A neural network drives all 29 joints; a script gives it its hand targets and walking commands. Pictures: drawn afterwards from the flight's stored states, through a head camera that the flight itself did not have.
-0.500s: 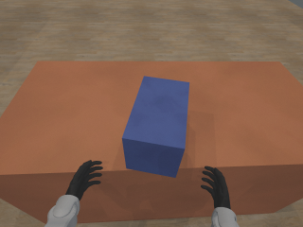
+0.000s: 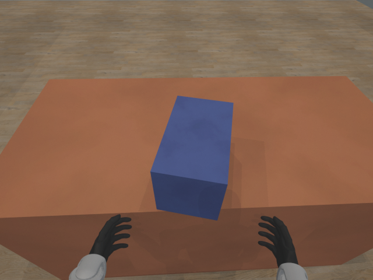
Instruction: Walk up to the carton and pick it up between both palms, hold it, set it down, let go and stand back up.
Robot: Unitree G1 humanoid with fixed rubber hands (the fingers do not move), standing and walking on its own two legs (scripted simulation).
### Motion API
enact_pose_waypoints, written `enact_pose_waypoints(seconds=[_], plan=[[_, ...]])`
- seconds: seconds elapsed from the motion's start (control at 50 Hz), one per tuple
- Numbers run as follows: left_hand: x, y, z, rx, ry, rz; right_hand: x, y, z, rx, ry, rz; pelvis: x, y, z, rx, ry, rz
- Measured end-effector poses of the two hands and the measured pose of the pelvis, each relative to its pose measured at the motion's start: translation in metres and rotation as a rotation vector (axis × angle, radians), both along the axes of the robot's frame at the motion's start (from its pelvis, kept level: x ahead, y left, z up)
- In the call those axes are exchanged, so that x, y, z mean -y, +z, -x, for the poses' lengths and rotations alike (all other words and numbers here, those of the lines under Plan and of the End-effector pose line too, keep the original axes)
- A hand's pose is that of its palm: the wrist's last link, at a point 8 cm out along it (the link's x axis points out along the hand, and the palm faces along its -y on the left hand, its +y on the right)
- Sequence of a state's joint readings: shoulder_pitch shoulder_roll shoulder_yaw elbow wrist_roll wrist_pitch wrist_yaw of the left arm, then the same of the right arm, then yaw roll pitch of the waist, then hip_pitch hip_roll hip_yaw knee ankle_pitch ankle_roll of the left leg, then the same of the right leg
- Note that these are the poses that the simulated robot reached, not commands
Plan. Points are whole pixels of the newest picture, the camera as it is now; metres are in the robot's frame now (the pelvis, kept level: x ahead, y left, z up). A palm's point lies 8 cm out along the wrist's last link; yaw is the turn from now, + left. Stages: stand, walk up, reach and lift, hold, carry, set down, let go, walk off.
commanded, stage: set down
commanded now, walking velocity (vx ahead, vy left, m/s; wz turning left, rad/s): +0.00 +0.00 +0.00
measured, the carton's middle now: (196, 154) +0.44 -0.03 +0.00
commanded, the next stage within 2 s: let go in 0.30 s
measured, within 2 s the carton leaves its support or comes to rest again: neither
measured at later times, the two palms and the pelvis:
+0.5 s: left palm (100, 259) +0.20 +0.20 -0.07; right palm (292, 270) +0.15 -0.22 -0.07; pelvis +0.02 +0.00 +0.00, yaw +0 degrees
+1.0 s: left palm (77, 266) +0.19 +0.25 -0.07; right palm (316, 279) +0.14 -0.27 -0.08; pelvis +0.02 +0.00 +0.00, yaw +0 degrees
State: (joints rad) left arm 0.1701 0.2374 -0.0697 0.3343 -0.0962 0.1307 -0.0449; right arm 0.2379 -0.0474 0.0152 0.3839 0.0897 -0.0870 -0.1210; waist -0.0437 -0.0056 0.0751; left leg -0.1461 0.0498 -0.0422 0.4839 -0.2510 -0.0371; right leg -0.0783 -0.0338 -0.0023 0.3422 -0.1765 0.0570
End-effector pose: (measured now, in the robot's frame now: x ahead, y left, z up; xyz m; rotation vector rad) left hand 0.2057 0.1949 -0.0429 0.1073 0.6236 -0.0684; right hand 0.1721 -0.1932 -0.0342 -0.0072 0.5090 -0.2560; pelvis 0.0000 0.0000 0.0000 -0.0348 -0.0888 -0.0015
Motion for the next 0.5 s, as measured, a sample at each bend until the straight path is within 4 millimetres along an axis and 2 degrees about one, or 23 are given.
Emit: enact_pose_waypoints(seconds=[0.18,0.5], plan=[[0.002,-0.006,0.001,-0.038,0.018,-0.026,0.012,-0.014,0.007,-0.067,0.025,0.004,0.002,0.000,-0.004,-0.006,0.000,-0.002],[-0.008,-0.027,0.008,-0.137,0.061,-0.067,0.024,-0.035,0.017,-0.148,0.044,0.003,0.002,0.001,-0.015,-0.021,0.000,-0.003]])
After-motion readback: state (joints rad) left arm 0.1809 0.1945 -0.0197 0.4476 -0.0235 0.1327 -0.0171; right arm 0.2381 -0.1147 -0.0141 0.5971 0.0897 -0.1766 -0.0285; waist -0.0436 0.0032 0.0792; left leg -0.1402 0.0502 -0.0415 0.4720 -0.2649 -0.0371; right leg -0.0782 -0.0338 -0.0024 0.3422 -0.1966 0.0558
